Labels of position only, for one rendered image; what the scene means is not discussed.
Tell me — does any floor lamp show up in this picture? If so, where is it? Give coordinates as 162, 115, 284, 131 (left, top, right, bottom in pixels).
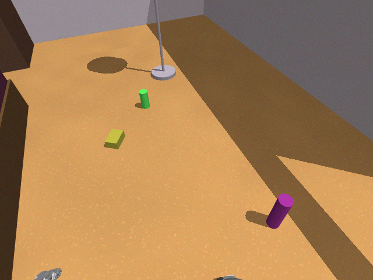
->
152, 0, 175, 81

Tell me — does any left robot hand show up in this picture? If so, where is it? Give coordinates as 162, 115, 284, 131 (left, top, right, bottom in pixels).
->
34, 268, 62, 280

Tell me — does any bed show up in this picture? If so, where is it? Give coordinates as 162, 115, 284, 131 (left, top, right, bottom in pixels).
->
0, 70, 29, 280

